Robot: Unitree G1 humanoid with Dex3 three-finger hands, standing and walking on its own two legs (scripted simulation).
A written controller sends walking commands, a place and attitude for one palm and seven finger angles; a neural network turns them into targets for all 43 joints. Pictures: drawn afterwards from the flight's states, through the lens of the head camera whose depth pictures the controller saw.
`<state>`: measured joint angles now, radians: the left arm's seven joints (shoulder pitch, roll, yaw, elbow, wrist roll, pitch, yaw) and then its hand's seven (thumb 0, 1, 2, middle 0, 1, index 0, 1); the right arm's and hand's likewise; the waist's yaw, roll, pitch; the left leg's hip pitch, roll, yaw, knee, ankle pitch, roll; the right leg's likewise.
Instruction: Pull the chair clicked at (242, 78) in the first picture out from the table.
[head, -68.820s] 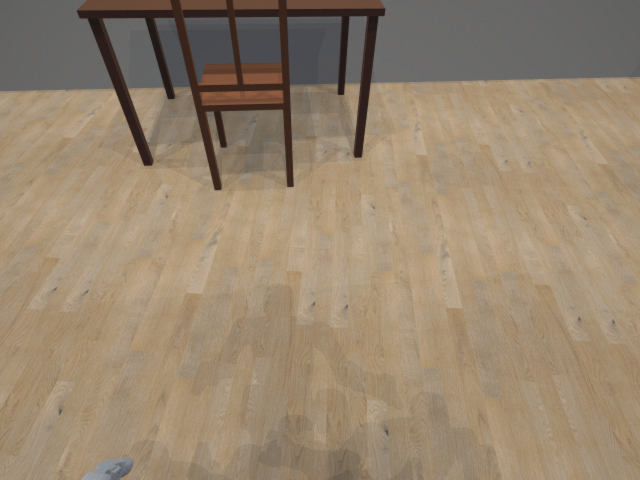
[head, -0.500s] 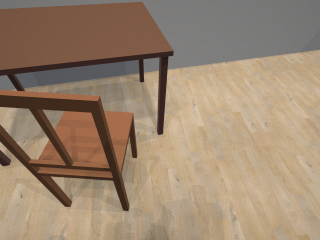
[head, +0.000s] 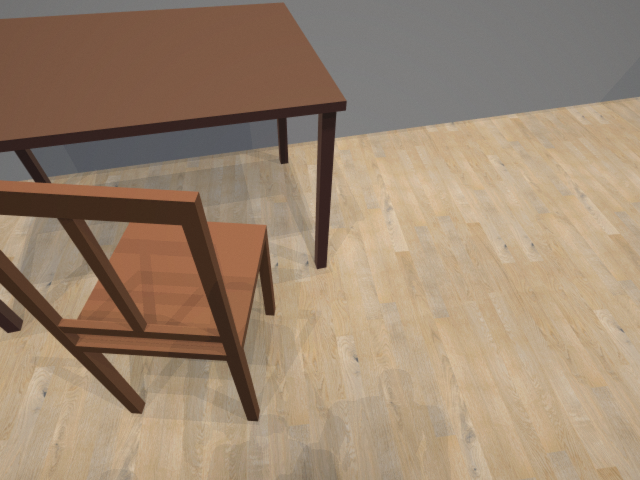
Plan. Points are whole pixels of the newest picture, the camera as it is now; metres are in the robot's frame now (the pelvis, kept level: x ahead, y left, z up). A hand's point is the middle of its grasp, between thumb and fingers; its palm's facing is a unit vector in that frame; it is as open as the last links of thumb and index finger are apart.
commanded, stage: look again from close up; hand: left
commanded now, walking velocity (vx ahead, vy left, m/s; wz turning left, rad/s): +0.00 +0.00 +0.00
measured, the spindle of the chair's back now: (110, 280) +0.42 +0.40 -0.08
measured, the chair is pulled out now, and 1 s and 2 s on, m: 0.24 0.24 0.24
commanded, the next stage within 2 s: raise the hand toward the chair's back in 0.12 s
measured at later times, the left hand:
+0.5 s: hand (203, 407) +0.20 +0.16 -0.01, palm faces +0.10 -1.00 +0.00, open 8.0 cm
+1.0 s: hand (204, 455) +0.17 +0.16 -0.07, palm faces -0.14 -0.99 +0.02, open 12.4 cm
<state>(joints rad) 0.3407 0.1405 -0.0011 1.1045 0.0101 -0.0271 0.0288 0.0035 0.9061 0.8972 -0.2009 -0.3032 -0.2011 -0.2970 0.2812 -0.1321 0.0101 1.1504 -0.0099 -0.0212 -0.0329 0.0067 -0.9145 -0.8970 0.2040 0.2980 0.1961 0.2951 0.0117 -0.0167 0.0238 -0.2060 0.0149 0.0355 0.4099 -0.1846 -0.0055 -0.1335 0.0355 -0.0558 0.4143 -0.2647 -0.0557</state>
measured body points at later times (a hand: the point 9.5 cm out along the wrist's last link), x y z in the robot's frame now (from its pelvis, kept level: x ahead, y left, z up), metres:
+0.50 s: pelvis -0.02 +0.01 -0.04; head -0.01 -0.01 +0.41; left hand +0.19 +0.21 +0.00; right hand +0.15 -0.25 -0.12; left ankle +0.02 +0.12 -0.74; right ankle -0.02 -0.08 -0.74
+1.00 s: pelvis -0.05 +0.01 -0.11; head +0.02 +0.01 +0.33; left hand +0.17 +0.21 -0.07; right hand +0.14 -0.19 -0.20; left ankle +0.02 +0.12 -0.74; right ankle -0.02 -0.08 -0.74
